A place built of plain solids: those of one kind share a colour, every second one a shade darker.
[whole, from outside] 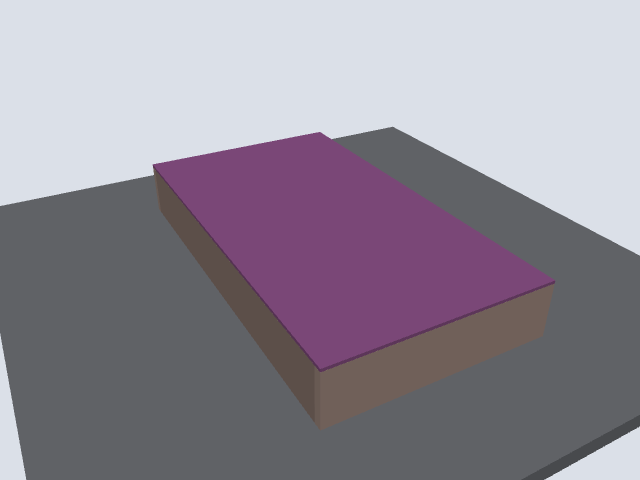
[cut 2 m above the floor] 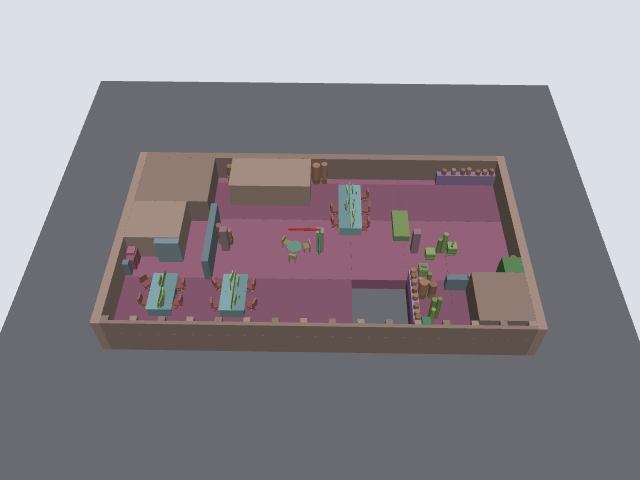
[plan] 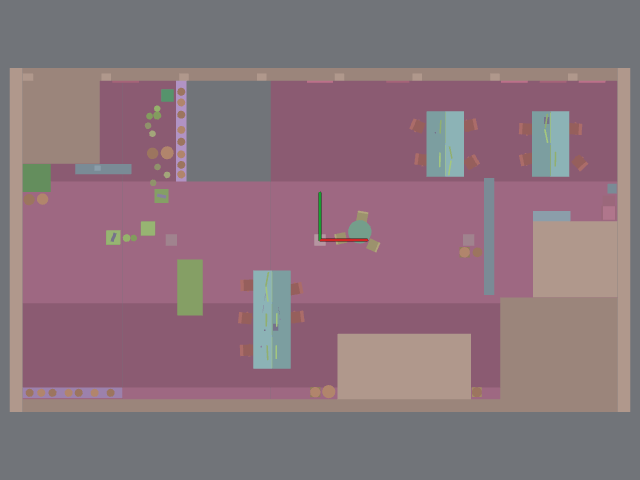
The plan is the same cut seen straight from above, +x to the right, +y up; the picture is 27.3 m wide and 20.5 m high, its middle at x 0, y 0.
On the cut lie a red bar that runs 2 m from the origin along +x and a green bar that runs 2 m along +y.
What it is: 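An open-plan office floor, part of it under refit; desks in benches, packed with the room that their use needs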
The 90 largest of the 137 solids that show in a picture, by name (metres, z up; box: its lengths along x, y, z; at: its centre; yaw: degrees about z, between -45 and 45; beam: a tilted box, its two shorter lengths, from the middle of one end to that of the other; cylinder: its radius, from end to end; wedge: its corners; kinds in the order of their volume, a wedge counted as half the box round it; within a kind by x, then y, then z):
{
 "floor_1": {"box": [4.25, 3.6, 1.03], "at": [-10.58, -4.5, 0.46]},
 "floor_2": {"box": [4.25, 0.5, 1.03], "at": [-10.57, -6.55, 0.46]},
 "floor_3": {"box": [4.25, 5.2, 1.03], "at": [-10.57, -0.1, 0.46]},
 "floor_4": {"box": [4.25, 4.3, 1.03], "at": [-10.57, 4.65, 0.46]},
 "floor_5": {"box": [2.75, 0.5, 1.03], "at": [-7.08, -6.55, 0.46]},
 "floor_6": {"box": [2.75, 5.2, 1.03], "at": [-7.08, -0.1, 0.46]},
 "floor_7": {"box": [2.75, 4.3, 1.03], "at": [-7.08, 4.65, 0.46]},
 "floor_8": {"box": [2.75, 3.6, 1.03], "at": [-7.07, -4.5, 0.46]},
 "floor_9": {"box": [3.6, 0.5, 1.03], "at": [-3.9, -6.55, 0.46]},
 "floor_10": {"box": [3.6, 3.6, 1.03], "at": [-3.9, -4.5, 0.46]},
 "floor_11": {"box": [3.6, 5.2, 1.03], "at": [-3.9, -0.1, 0.46]},
 "floor_12": {"box": [14.8, 0.5, 1.03], "at": [5.3, -6.55, 0.46]},
 "floor_13": {"box": [14.8, 3.6, 1.03], "at": [5.3, -4.5, 0.46]},
 "floor_14": {"box": [14.8, 5.2, 1.03], "at": [5.3, -0.1, 0.46]},
 "floor_15": {"box": [14.8, 4.3, 1.03], "at": [5.3, 4.65, 0.46]},
 "wall_1": {"box": [0.55, 14.7, 3.7], "at": [-12.97, 0.0, 1.8]},
 "wall_2": {"box": [0.46, 0.31, 1.58], "at": [-12.47, 6.96, 2.63]},
 "wall_3": {"box": [3.3, 3.55, 2.68], "at": [-11.05, 5.03, 2.32]},
 "wall_4": {"box": [0.41, 0.31, 1.58], "at": [-10.79, 6.96, 2.63]},
 "wall_5": {"box": [0.41, 0.31, 1.58], "at": [-9.13, 6.96, 2.63]},
 "wall_6": {"box": [0.41, 0.31, 1.58], "at": [-7.47, 6.96, 2.63]},
 "wall_7": {"box": [0.41, 0.31, 1.58], "at": [-5.81, 6.96, 2.63]},
 "wall_8": {"box": [0.41, 0.31, 1.58], "at": [-4.15, 6.96, 2.63]},
 "wall_9": {"box": [0.41, 0.31, 1.58], "at": [-2.49, 6.96, 2.63]},
 "wall_10": {"box": [0.41, 0.31, 1.58], "at": [-0.83, 6.96, 2.63]},
 "wall_11": {"box": [25.4, 0.55, 3.7], "at": [0.0, -7.08, 1.8]},
 "wall_12": {"box": [25.4, 0.55, 1.89], "at": [0.0, 7.08, 0.89]},
 "wall_13": {"box": [25.4, 0.24, 1.58], "at": [0.0, 7.23, 2.63]},
 "wall_14": {"box": [0.41, 0.31, 1.58], "at": [0.83, 6.96, 2.63]},
 "wall_15": {"box": [0.41, 0.31, 1.58], "at": [2.49, 6.96, 2.63]},
 "wall_16": {"box": [5.7, 2.8, 2.68], "at": [3.6, -5.4, 2.32]},
 "wall_17": {"box": [0.41, 0.31, 1.58], "at": [4.15, 6.96, 2.63]},
 "wall_18": {"box": [0.41, 0.31, 1.58], "at": [5.81, 6.96, 2.63]},
 "wall_19": {"box": [0.41, 0.31, 1.58], "at": [7.47, 6.96, 2.63]},
 "wall_20": {"box": [0.41, 0.31, 1.58], "at": [9.13, 6.96, 2.63]},
 "wall_21": {"box": [5.0, 4.35, 2.68], "at": [10.2, -4.62, 2.32]},
 "wall_22": {"box": [0.41, 0.31, 1.58], "at": [10.79, 6.96, 2.63]},
 "wall_23": {"box": [3.6, 3.25, 2.68], "at": [10.9, -0.82, 2.32]},
 "wall_24": {"box": [0.46, 0.31, 1.58], "at": [12.47, 6.96, 2.63]},
 "wall_25": {"box": [0.55, 14.7, 3.7], "at": [12.97, 0.0, 1.8]},
 "roof_1": {"box": [26.5, 14.7, 0.2], "at": [0.0, 0.0, 3.75]},
 "store_1": {"box": [2.4, 0.44, 1.15], "at": [-9.25, 3.03, 1.55]},
 "store_2": {"box": [0.44, 5.0, 1.94], "at": [7.22, 0.15, 1.95]},
 "store_3": {"box": [1.6, 0.44, 1.94], "at": [9.9, 1.02, 1.95]},
 "store_4": {"box": [0.4, 0.42, 1.17], "at": [12.48, 2.19, 1.56]},
 "joinery_1": {"box": [4.25, 0.45, 0.95], "at": [-10.57, -6.53, 1.46]},
 "joinery_2": {"box": [0.45, 4.3, 1.1], "at": [-5.92, 4.65, 1.53]},
 "booth_1": {"box": [1.2, 1.2, 2.28], "at": [-12.1, 2.65, 2.12]},
 "column_1": {"box": [0.49, 0.49, 2.68], "at": [-6.35, 0.0, 2.32]},
 "column_2": {"box": [0.49, 0.49, 2.68], "at": [0.0, 0.0, 2.32]},
 "column_3": {"box": [0.49, 0.49, 2.68], "at": [6.35, 0.0, 2.32]},
 "plant_1": {"cylinder": 0.24, "from": [-12.43, 1.73, 1.55], "to": [-12.43, 1.73, 2.49]},
 "plant_2": {"cylinder": 0.24, "from": [-11.85, 1.75, 1.59], "to": [-11.85, 1.75, 2.28]},
 "plant_3": {"cylinder": 0.17, "from": [-10.73, -6.53, 1.93], "to": [-10.73, -6.53, 2.44]},
 "plant_4": {"cylinder": 0.24, "from": [-7.15, 3.7, 1.45], "to": [-7.15, 3.7, 2.27]},
 "plant_5": {"cylinder": 0.28, "from": [-6.53, 3.73, 1.45], "to": [-6.53, 3.73, 2.51]},
 "plant_6": {"cylinder": 0.17, "from": [-5.92, 2.8, 2.08], "to": [-5.92, 2.8, 2.55]},
 "plant_7": {"cylinder": 0.17, "from": [-5.92, 3.21, 2.08], "to": [-5.92, 3.21, 2.54]},
 "plant_8": {"cylinder": 0.17, "from": [-5.92, 3.66, 2.08], "to": [-5.92, 3.66, 2.55]},
 "plant_9": {"cylinder": 0.17, "from": [-5.92, 4.2, 2.08], "to": [-5.92, 4.2, 2.53]},
 "plant_10": {"cylinder": 0.17, "from": [-5.92, 6.33, 2.08], "to": [-5.92, 6.33, 2.62]},
 "plant_11": {"cylinder": 0.22, "from": [-0.2, -6.5, 1.45], "to": [-0.2, -6.5, 2.78]},
 "plant_12": {"cylinder": 0.28, "from": [0.38, -6.47, 1.45], "to": [0.38, -6.47, 2.68]},
 "plant_13": {"cylinder": 0.22, "from": [6.17, -0.53, 1.46], "to": [6.17, -0.53, 2.27]},
 "plant_14": {"cylinder": 0.21, "from": [6.7, -6.5, 1.58], "to": [6.7, -6.5, 2.48]},
 "plant_15": {"cylinder": 0.21, "from": [6.72, -0.53, 1.59], "to": [6.72, -0.53, 2.76]},
 "stack_1": {"box": [0.6, 0.6, 0.13], "at": [-8.82, 0.11, 1.68]},
 "stack_2": {"box": [0.6, 0.6, 0.13], "at": [-7.34, 0.5, 1.52]},
 "stack_3": {"box": [1.1, 2.4, 0.51], "at": [-5.55, -2.03, 1.23]},
 "copier_1": {"box": [0.66, 0.62, 1.02], "at": [12.33, 1.15, 1.49]},
 "copier_2": {"box": [0.54, 0.44, 0.96], "at": [12.33, 1.68, 1.46]},
 "copier_3": {"box": [0.52, 0.58, 0.14], "at": [12.34, 1.15, 2.07]},
 "roll_1": {"cylinder": 0.16, "from": [-8.26, 0.08, 0.98], "to": [-8.26, 0.08, 2.85]},
 "roll_2": {"cylinder": 0.14, "from": [-7.95, 0.08, 0.98], "to": [-7.95, 0.08, 2.29]},
 "roll_3": {"cylinder": 0.14, "from": [-7.28, 5.29, 0.98], "to": [-7.28, 5.29, 2.98]},
 "roll_4": {"cylinder": 0.17, "from": [-6.95, 5.32, 0.98], "to": [-6.95, 5.32, 2.92]},
 "roll_5": {"cylinder": 0.14, "from": [-6.95, 5.61, 0.98], "to": [-6.95, 5.61, 2.32]},
 "radiator_1": {"box": [1.15, 0.09, 0.59], "at": [-8.3, 6.75, 1.41]},
 "radiator_2": {"box": [1.12, 0.09, 0.59], "at": [0.0, 6.75, 1.41]},
 "radiator_3": {"box": [0.99, 0.09, 0.59], "at": [3.32, 6.75, 1.41]},
 "radiator_4": {"box": [1.15, 0.09, 0.59], "at": [8.3, 6.75, 1.41]},
 "radiator_5": {"box": [1.15, 0.09, 0.59], "at": [9.96, 6.75, 1.41]},
 "radiator_6": {"box": [1.15, 0.09, 0.59], "at": [11.62, 6.75, 1.41]},
 "chair_1": {"box": [0.14, 0.49, 0.56], "at": [-3.33, -1.94, 1.73], "yaw": 1.5},
 "chair_2": {"box": [0.14, 0.49, 0.56], "at": [3.97, 4.95, 1.73], "yaw": -22.9},
 "chair_3": {"box": [0.14, 0.49, 0.56], "at": [6.63, 4.95, 1.73], "yaw": 12.4},
 "chair_4": {"box": [0.14, 0.49, 0.56], "at": [8.57, 4.75, 1.73], "yaw": -3.0},
 "chair_5": {"box": [0.14, 0.49, 0.56], "at": [11.12, 4.73, 1.73], "yaw": -3.9},
 "chair_6": {"box": [0.49, 0.14, 0.56], "at": [11.24, 3.14, 1.73], "yaw": 42.7},
 "boxes_1": {"box": [0.52, 0.52, 0.19], "at": [-6.51, 6.17, 1.83]}
}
